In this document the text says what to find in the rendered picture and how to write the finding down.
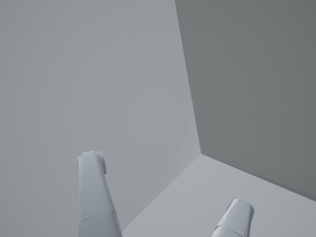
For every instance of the right robot thigh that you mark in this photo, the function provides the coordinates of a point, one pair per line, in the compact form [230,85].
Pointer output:
[236,222]

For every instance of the left robot thigh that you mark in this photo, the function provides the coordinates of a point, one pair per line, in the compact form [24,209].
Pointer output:
[97,213]

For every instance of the robot thigh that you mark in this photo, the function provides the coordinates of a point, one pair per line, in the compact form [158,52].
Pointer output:
[236,222]
[97,213]

